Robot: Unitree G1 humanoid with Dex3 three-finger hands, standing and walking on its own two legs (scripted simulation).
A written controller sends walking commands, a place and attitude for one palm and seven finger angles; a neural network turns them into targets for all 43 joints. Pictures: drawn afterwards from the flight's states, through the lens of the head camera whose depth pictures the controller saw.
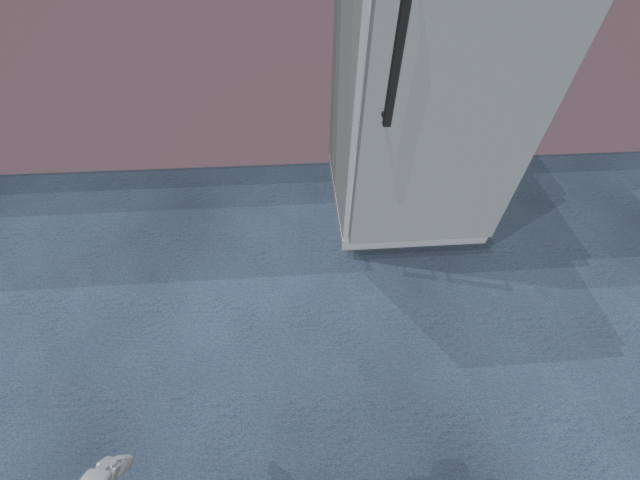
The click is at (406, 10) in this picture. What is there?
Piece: fridge door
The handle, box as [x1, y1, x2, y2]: [381, 0, 411, 126]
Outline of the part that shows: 411,0 400,1 385,107 381,114 383,118 383,126 390,126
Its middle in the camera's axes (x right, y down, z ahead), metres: +0.18 -0.48 +0.92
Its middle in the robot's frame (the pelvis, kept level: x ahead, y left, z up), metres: +1.04 -0.14 +0.11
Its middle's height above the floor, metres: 0.88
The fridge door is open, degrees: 0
